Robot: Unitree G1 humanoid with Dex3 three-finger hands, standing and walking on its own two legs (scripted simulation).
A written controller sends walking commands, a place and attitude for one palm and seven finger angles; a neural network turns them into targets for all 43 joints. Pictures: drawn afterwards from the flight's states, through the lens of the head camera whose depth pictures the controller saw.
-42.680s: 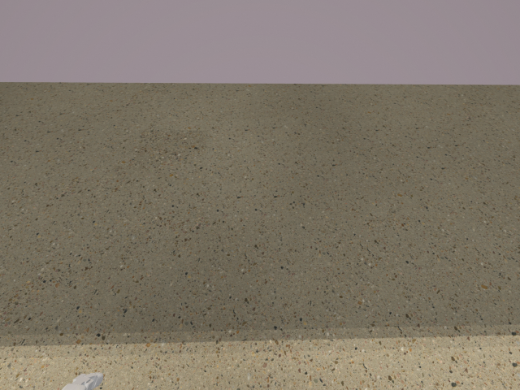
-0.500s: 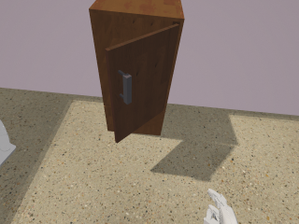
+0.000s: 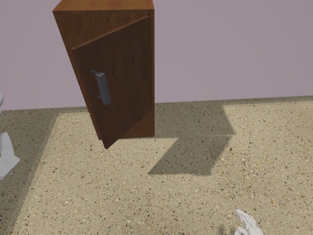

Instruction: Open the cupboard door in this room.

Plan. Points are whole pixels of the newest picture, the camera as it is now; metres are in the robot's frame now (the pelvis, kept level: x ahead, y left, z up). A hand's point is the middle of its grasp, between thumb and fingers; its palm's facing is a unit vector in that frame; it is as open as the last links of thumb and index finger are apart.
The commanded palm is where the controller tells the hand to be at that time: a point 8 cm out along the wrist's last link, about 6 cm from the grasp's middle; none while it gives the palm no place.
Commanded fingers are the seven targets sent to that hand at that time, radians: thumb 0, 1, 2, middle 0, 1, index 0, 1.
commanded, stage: let the arm hang, fingers relaxed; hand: left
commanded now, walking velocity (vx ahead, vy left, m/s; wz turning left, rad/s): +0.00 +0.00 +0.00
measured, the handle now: (100, 87) +0.66 +0.23 +0.00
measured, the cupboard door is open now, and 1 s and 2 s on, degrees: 48 48 48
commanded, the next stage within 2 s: look to check the result in 1.08 s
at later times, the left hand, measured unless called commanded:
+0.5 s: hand out of the picture -0.08 +0.19 -0.16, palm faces +0.09 -0.98 -0.17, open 7.2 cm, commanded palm none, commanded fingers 0.00 0.90 0.90 -0.20 -0.30 -0.20 -0.30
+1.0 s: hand out of the picture +0.00 +0.22 -0.15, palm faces +0.03 -0.98 -0.20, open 7.4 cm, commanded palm none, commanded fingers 0.00 0.90 0.90 -0.20 -0.30 -0.20 -0.30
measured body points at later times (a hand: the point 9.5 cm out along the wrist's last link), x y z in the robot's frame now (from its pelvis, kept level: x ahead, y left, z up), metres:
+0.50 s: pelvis -0.01 +0.02 +0.02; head +0.01 +0.03 +0.47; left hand -0.08 +0.24 -0.14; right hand +0.01 -0.22 -0.13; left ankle +0.02 +0.14 -0.72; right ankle -0.04 -0.07 -0.72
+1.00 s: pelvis -0.02 +0.04 +0.02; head -0.02 +0.03 +0.47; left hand +0.00 +0.27 -0.13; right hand -0.05 -0.16 -0.15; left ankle +0.02 +0.14 -0.72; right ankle -0.04 -0.07 -0.72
